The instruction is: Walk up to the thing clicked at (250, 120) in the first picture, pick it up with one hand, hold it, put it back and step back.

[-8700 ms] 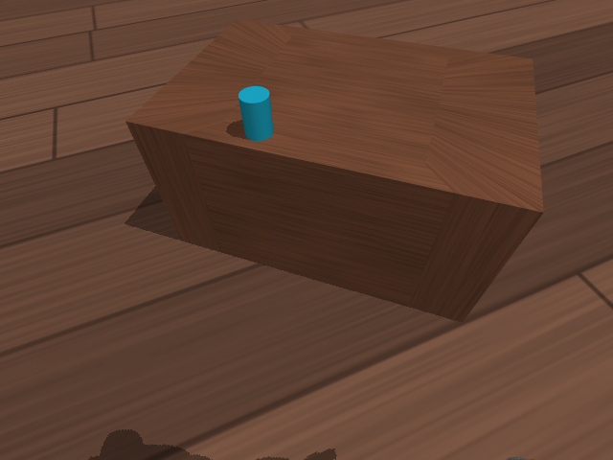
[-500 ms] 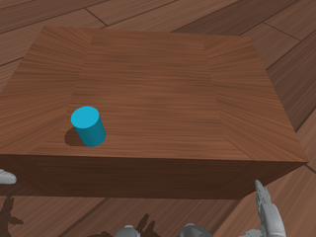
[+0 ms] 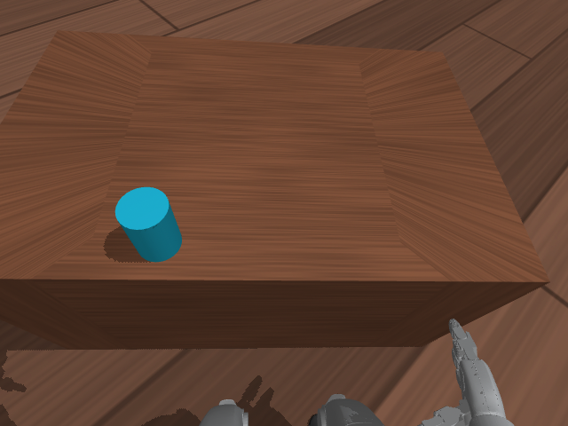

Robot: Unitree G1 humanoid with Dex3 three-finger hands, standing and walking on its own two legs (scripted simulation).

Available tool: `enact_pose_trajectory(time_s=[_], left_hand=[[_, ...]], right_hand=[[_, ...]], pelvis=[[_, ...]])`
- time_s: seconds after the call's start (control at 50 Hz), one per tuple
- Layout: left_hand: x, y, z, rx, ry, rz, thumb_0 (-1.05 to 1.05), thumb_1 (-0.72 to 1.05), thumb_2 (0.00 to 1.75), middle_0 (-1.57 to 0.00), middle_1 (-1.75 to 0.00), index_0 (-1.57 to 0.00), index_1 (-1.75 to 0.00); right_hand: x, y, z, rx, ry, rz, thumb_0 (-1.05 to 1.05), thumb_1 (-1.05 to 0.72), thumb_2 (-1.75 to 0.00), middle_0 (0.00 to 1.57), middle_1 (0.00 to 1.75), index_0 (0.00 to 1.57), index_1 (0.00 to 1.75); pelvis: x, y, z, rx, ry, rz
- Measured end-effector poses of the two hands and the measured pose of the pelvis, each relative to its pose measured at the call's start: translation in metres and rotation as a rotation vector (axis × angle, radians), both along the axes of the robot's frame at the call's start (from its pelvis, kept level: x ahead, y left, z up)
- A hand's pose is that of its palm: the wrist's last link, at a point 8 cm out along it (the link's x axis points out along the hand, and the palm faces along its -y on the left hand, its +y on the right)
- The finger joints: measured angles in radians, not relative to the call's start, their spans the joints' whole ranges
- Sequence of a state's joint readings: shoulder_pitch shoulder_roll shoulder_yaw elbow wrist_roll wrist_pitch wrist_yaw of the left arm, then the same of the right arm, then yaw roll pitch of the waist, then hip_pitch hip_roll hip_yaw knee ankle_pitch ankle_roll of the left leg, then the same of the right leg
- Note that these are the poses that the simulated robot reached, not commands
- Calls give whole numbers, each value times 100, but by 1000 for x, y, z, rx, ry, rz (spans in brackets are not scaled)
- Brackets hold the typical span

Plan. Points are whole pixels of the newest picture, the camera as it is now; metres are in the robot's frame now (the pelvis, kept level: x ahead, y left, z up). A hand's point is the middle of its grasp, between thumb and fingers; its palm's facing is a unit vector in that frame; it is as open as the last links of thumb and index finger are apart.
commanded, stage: go down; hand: left
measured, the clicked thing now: (151, 226) +0.43 +0.23 -0.07
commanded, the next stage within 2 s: approach in 0.44 s
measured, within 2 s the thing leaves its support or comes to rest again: neither
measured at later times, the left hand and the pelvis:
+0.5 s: hand out of the picture +0.33 +0.42 +0.06, palm faces +0.27 -0.96 -0.10, open 17.7 cm; pelvis +0.00 +0.00 +0.00, yaw +0 degrees
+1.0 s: hand (74, 237) +0.39 +0.33 -0.03, palm faces +0.22 -0.97 +0.11, open 17.6 cm; pelvis -0.02 +0.00 -0.05, yaw -1 degrees
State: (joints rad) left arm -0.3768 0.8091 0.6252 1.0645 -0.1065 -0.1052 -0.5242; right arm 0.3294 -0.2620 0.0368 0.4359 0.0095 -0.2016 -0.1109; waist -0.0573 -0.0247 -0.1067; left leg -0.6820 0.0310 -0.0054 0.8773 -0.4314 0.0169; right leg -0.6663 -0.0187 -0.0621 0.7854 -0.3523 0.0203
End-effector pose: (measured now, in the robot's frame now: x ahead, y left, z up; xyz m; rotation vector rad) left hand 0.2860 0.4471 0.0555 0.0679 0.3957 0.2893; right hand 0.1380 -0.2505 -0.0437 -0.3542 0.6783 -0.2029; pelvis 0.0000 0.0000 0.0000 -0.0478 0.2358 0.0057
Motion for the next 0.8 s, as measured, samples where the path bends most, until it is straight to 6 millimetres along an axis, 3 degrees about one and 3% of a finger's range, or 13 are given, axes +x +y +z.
enact_pose_trajectory(time_s=[0.64,0.72,0.8], left_hand=[[19,18,21,-9,-115,3,-2,-60,5,-6,-8,-6,-9],[22,15,11,-27,-147,-5,-1,-60,4,-7,-8,-6,-9],[30,0,-13,-64,-205,-20,-1,-61,3,-8,-8,-7,-9]], right_hand=[[0,3,0,-25,-1,4,-1,50,-6,6,5,5,5],[3,8,-9,-11,9,18,-1,51,-5,6,5,5,5],[9,13,-19,-3,5,49,-1,51,-5,6,5,5,5]], pelvis=[[0,3,-5,-12,30,1],[0,4,-10,-14,50,4],[-4,5,-20,-20,79,6]])
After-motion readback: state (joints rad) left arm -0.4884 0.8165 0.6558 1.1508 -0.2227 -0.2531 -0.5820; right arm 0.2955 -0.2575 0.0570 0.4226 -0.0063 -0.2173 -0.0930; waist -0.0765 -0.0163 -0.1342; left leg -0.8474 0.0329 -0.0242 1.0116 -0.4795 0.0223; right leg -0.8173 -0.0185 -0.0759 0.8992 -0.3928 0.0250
